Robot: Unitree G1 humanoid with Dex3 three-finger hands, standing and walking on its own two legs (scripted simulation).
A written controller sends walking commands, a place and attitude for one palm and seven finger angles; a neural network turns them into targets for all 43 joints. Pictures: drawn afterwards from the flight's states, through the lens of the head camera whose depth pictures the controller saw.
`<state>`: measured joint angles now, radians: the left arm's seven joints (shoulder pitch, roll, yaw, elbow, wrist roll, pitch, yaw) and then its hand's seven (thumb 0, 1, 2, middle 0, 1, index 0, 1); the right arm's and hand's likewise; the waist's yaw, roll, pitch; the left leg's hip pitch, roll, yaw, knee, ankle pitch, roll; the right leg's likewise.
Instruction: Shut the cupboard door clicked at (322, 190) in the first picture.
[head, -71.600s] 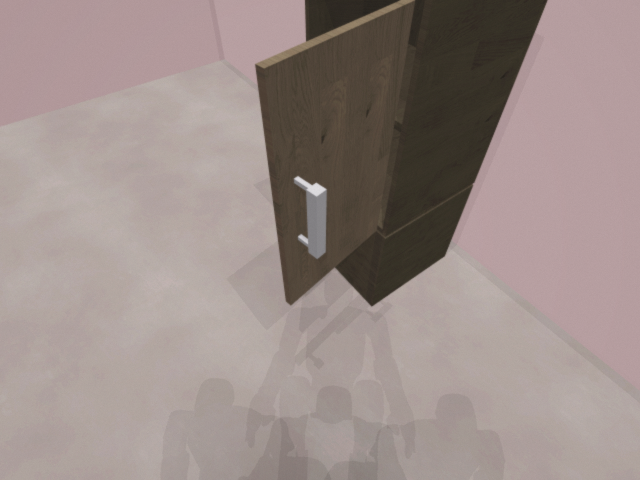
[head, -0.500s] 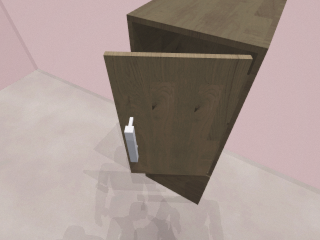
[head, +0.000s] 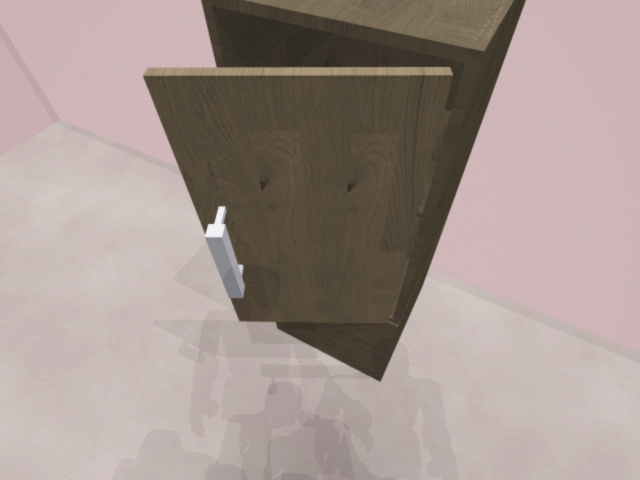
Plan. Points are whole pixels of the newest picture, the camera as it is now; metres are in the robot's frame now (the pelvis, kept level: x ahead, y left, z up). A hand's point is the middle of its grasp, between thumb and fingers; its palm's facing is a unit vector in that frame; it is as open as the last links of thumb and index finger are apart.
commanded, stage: come to a stop and stand still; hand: left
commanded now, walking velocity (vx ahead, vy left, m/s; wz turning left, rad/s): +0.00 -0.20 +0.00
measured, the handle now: (229, 254) +0.45 +0.18 -0.04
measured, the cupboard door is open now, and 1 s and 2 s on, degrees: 27 27 27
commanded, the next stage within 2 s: look again from close up in 1.46 s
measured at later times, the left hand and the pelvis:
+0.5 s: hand out of the picture -0.03 +0.13 -0.16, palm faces +0.09 -0.98 -0.15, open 7.4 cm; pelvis -0.01 -0.02 +0.02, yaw +0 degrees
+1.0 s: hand out of the picture +0.00 +0.23 -0.16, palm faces +0.02 -0.98 -0.20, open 7.4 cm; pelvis -0.03 +0.06 +0.01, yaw +1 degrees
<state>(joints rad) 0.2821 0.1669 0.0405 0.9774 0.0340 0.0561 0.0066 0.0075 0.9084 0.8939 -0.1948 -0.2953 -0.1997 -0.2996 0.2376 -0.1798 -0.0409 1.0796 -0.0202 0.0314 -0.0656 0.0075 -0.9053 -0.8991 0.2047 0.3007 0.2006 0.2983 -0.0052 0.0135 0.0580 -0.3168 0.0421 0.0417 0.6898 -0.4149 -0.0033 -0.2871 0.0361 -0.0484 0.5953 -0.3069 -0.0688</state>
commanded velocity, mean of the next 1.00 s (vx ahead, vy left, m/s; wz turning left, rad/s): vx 0.01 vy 0.04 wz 0.00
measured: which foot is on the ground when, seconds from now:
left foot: up 0.00-0.32, down 0.34-1.00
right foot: down 0.00-1.00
